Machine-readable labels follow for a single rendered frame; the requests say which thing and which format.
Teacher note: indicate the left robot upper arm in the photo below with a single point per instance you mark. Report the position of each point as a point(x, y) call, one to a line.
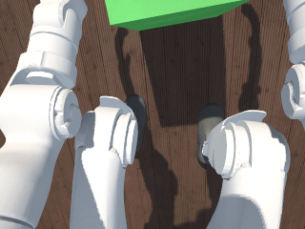
point(35, 120)

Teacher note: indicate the carton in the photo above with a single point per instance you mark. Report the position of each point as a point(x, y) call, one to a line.
point(142, 15)

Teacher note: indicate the robot left forearm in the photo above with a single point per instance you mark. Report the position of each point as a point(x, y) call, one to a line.
point(54, 42)

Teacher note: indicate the right robot upper arm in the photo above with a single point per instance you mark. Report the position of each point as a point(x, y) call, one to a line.
point(293, 93)

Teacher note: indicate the robot right forearm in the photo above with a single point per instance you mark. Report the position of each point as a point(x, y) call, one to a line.
point(295, 15)

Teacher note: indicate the right robot foot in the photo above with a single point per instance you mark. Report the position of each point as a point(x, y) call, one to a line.
point(210, 116)

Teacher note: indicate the right robot thigh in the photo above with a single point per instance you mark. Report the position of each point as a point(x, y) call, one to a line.
point(247, 154)

